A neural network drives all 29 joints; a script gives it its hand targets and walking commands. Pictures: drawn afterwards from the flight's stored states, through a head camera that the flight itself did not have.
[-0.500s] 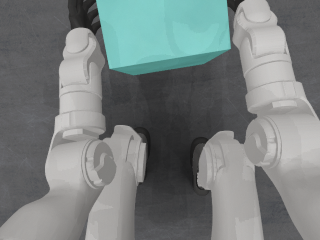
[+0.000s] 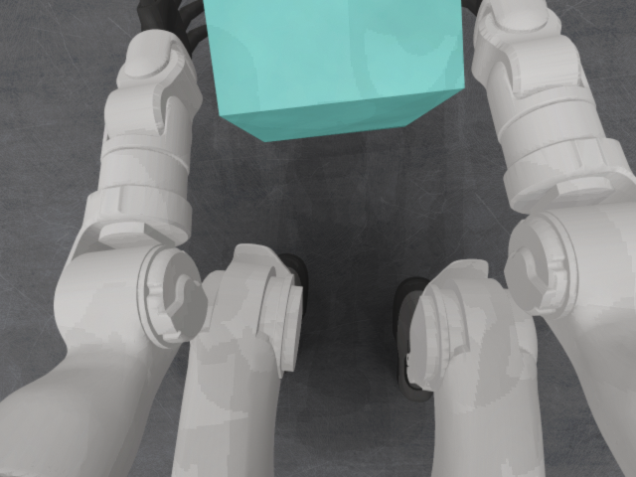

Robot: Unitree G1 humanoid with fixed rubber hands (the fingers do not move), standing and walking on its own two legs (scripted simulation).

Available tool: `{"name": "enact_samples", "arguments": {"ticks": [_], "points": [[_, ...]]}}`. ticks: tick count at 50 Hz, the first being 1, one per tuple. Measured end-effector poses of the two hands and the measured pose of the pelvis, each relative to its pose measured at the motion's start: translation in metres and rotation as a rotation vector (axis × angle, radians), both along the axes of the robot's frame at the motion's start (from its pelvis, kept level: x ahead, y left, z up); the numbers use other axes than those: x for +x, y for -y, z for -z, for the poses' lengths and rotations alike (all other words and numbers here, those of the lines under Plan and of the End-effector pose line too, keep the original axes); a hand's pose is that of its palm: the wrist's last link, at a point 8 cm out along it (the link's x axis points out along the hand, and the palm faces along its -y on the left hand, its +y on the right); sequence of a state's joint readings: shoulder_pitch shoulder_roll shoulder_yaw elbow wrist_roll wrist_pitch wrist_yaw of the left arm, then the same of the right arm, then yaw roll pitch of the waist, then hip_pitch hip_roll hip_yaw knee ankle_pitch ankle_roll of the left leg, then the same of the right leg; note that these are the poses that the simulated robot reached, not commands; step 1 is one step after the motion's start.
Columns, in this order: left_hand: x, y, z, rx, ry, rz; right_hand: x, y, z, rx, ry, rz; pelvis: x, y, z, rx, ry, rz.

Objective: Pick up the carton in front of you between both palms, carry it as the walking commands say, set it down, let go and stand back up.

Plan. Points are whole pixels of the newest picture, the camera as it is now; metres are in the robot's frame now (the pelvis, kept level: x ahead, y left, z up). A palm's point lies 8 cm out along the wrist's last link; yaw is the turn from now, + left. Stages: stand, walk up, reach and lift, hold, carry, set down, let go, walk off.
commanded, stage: set down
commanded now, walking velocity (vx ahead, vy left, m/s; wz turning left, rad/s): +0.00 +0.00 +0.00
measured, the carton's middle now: (327, 31) +0.55 +0.05 -0.24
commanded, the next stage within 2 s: none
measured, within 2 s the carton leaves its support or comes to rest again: rests again in 0.26 s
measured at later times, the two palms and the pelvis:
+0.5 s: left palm (162, 41) +0.52 +0.21 -0.16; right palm out of the picture +0.56 -0.10 -0.17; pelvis +0.00 +0.00 -0.01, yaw +1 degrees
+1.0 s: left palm (158, 62) +0.51 +0.22 -0.18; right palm out of the picture +0.57 -0.16 -0.18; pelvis -0.01 +0.00 -0.01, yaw +0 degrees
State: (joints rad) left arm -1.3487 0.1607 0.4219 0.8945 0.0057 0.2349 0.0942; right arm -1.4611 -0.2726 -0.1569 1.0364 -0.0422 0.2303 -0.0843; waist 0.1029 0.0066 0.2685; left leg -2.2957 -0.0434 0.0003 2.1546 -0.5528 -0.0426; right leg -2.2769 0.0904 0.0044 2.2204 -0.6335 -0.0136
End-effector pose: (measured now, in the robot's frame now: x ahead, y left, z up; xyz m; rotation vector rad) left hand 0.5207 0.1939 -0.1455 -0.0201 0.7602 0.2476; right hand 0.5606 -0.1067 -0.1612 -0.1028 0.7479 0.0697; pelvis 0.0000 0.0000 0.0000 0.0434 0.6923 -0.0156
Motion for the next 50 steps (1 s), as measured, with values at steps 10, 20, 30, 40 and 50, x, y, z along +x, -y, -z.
{"name": "enact_samples", "arguments": {"ticks": [10,20,30,40,50], "points": [[0.000,-0.003,0.004,-0.005,0.002,0.010,0.001,0.000,0.001,0.022,0.001,-0.024,-0.004,0.001,0.004,0.004,0.037,-0.001],[0.000,-0.011,0.012,0.001,-0.010,0.009,0.002,-0.004,0.005,0.070,0.013,-0.047,-0.002,0.002,0.004,0.005,0.050,-0.005],[-0.001,-0.014,0.015,-0.005,-0.013,0.018,0.002,-0.006,0.009,0.091,0.030,-0.054,-0.002,0.002,0.006,0.009,0.068,-0.012],[-0.009,-0.014,0.025,0.006,-0.021,0.005,-0.004,0.003,0.023,0.025,0.016,-0.068,-0.007,0.002,0.007,0.018,0.109,-0.011],[-0.014,-0.030,0.037,0.033,-0.003,-0.043,0.008,0.057,0.019,-0.058,0.038,0.031,-0.005,-0.001,0.007,0.009,0.107,0.001]]}}
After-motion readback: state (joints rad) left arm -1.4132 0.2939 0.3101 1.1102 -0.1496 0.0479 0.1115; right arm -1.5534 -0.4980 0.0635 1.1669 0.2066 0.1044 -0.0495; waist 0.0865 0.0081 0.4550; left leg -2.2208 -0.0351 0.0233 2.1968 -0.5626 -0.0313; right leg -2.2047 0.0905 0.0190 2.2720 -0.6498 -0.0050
